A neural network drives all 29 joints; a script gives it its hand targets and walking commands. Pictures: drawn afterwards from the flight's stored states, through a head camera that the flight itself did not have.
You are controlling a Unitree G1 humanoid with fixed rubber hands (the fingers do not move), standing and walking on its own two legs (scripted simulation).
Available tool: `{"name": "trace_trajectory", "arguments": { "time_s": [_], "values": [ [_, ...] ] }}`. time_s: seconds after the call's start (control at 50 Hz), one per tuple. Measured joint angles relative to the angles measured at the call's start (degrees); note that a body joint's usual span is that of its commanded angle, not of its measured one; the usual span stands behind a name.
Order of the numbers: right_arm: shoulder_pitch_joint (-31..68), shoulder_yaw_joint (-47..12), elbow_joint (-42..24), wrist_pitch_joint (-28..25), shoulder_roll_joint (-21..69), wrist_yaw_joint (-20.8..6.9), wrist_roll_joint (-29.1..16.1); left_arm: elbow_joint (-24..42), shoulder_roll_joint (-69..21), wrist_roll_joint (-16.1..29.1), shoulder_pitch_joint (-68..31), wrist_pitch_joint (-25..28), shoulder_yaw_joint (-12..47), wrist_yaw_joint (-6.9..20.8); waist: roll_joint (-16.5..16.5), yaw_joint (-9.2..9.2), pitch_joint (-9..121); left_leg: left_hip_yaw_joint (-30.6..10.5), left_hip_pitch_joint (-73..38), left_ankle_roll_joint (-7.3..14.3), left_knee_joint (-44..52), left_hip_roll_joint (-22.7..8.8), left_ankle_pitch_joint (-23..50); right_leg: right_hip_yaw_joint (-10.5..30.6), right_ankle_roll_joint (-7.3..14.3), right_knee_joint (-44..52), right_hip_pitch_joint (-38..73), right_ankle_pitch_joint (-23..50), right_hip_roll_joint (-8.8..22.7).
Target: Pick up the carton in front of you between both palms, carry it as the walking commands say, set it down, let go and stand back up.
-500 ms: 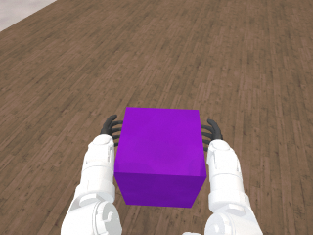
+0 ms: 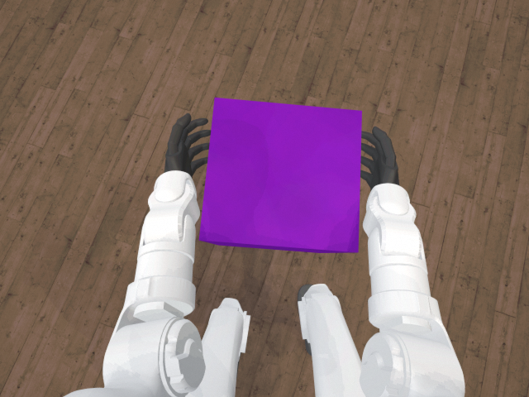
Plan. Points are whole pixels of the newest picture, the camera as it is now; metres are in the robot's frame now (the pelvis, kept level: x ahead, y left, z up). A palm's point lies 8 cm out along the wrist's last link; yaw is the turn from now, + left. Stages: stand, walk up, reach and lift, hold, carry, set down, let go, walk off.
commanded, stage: set down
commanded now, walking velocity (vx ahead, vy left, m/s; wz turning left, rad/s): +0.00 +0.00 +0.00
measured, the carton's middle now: (277, 190) +0.42 -0.02 -0.16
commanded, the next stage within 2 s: none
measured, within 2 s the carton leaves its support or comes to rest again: neither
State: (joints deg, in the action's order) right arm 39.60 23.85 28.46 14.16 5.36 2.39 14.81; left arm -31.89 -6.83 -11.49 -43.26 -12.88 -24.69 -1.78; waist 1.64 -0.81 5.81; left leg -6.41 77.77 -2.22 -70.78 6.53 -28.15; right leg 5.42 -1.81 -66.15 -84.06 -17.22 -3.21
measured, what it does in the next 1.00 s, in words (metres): lowers itself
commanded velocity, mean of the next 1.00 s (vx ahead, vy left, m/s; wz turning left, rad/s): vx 0.00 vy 0.00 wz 0.00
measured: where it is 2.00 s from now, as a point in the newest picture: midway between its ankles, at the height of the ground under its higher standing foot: (272, 347)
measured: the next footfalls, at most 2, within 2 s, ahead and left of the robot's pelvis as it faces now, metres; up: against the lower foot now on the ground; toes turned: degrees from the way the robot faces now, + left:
none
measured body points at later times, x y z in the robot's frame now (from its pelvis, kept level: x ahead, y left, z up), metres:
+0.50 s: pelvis -0.02 +0.00 -0.12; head +0.27 -0.03 +0.23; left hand +0.47 +0.10 -0.22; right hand +0.46 -0.20 -0.23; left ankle +0.03 +0.13 -0.61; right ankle +0.10 -0.12 -0.61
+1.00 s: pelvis -0.04 +0.00 -0.23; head +0.30 -0.05 +0.05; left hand +0.50 +0.08 -0.37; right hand +0.48 -0.22 -0.38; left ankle +0.03 +0.13 -0.61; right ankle +0.10 -0.12 -0.61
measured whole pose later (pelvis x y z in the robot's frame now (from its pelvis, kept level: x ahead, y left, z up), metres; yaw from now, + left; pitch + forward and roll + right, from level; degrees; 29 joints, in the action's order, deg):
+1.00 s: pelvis -0.04 +0.00 -0.23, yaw +7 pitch +44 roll +6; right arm 74.1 20.0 50.1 14.9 -13.9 1.7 9.1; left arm -47.9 1.4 -4.3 -73.9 -11.1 -22.9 -11.8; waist 5.3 -5.9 -7.3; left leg -2.6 123.3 -6.1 -116.0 13.3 -37.4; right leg 8.0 -4.3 -112.2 -131.0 -24.5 -5.1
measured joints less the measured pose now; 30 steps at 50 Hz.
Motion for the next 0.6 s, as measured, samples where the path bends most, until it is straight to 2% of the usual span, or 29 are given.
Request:
{"name": "trace_trajectory", "arguments": {
  "time_s": [0.2,0.42,0.6],
  "values": [
    [4.79,1.91,6.56,0.61,-2.93,-2.19,2.44,-4.06,-1.13,-1.66,-2.26,0.71,-1.94,-2.53,0.85,-1.05,6.99,1.1,12.8,0.26,-8.06,1.46,-2.88,1.11,-0.84,-8.6,-13.16,-3.03,-0.02],
    [12.43,-0.02,10.04,-0.58,-7.79,-1.68,-1.55,-5.51,1.35,2.27,-8.7,2.04,0.58,-5.59,0.66,-2.23,5.18,2.12,26.54,-0.93,-20.5,2.9,-5.8,1.88,-1.25,-21.45,-27.55,-5.34,-0.86],
    [19.47,-1.62,13.75,0.03,-11.27,-0.79,-3.37,-8.44,3.6,4.44,-15.38,1.74,0.14,-6.77,1.63,-2.97,0.52,2.71,34.19,-2.12,-29.74,3.95,-7.47,2.22,-1.48,-30.74,-35.66,-6.24,-1.72]
  ]
}}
